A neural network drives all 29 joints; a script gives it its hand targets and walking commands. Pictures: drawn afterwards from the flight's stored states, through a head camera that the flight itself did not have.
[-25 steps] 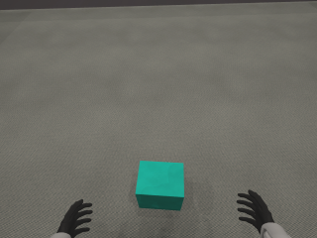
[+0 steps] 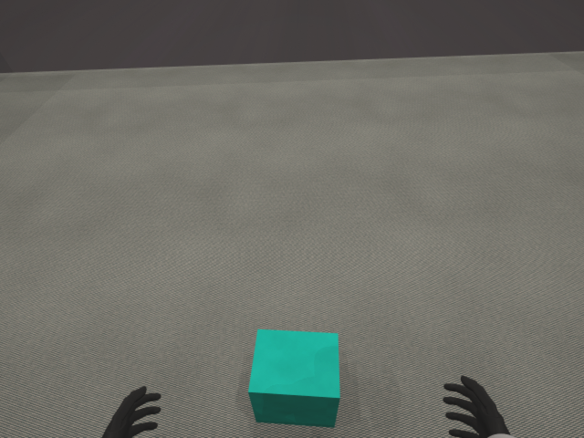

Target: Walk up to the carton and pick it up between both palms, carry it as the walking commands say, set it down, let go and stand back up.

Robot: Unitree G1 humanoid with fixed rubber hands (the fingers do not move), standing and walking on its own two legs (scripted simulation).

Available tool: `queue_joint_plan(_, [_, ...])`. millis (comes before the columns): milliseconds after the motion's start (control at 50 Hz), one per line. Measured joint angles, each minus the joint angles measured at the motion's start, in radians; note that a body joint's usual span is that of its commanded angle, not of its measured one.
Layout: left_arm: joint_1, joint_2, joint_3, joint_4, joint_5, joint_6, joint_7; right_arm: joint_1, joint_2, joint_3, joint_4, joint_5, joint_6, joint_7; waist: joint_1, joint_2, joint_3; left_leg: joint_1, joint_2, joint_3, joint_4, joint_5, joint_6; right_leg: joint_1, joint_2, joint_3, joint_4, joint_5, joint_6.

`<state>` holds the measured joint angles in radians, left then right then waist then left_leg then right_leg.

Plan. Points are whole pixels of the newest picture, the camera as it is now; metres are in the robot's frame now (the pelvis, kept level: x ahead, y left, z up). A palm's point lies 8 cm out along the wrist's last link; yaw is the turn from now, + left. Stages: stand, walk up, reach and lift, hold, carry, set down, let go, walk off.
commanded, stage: stand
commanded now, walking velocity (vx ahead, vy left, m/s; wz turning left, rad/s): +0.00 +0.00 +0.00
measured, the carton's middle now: (296, 378) +0.47 +0.02 -0.64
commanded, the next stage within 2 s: none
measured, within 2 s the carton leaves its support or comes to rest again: neither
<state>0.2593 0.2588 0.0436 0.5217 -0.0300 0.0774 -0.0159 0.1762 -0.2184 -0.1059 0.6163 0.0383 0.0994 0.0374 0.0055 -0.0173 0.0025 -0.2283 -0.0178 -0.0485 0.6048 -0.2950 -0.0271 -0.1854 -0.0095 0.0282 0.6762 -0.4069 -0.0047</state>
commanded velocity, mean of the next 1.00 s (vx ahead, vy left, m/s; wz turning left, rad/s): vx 0.00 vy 0.00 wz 0.00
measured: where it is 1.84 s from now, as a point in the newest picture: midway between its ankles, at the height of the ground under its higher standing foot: outside the picture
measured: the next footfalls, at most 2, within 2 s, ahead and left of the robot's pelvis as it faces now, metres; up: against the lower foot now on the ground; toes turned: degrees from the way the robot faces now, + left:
none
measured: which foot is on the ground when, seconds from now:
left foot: down 0.00-1.00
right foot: down 0.00-1.00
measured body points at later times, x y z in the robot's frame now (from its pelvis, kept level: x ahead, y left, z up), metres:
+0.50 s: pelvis +0.01 +0.00 +0.00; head -0.04 -0.01 +0.45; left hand +0.14 +0.26 -0.08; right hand +0.16 -0.26 -0.10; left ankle +0.03 +0.15 -0.72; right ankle -0.02 -0.11 -0.72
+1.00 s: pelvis +0.00 +0.00 +0.00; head -0.04 -0.01 +0.45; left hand +0.12 +0.27 -0.08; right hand +0.14 -0.26 -0.10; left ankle +0.03 +0.15 -0.72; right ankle -0.02 -0.11 -0.72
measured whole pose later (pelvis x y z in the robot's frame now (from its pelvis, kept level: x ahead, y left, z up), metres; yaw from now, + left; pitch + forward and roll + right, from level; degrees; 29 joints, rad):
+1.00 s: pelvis +0.00 +0.00 +0.00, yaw +0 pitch -5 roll +2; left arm 0.32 0.26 0.04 0.64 -0.02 -0.02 0.01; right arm 0.18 -0.22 -0.11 0.82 0.03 -0.01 0.01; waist 0.01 -0.02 -0.04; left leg -0.23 -0.02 -0.05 0.60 -0.30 -0.03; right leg -0.19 -0.01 0.03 0.68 -0.41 -0.01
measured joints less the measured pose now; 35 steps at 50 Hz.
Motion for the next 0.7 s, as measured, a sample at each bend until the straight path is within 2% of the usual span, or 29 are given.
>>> queue_joint_plan(220, [0.042, 0.000, 0.000, 0.033, 0.006, -0.063, 0.020, 0.007, 0.000, 0.000, 0.092, -0.007, -0.077, -0.008, 0.000, 0.000, -0.064, -0.001, 0.000, 0.000, 0.000, -0.014, 0.000, -0.001, 0.000, 0.000, 0.000, -0.015, -0.005])
queue_joint_plan(700, [0.059, 0.000, 0.000, 0.092, 0.006, -0.093, 0.029, 0.007, -0.001, 0.000, 0.178, -0.007, -0.099, -0.021, 0.000, 0.000, -0.062, -0.001, 0.000, 0.001, 0.000, -0.012, 0.000, -0.001, 0.000, 0.000, 0.000, -0.013, -0.006])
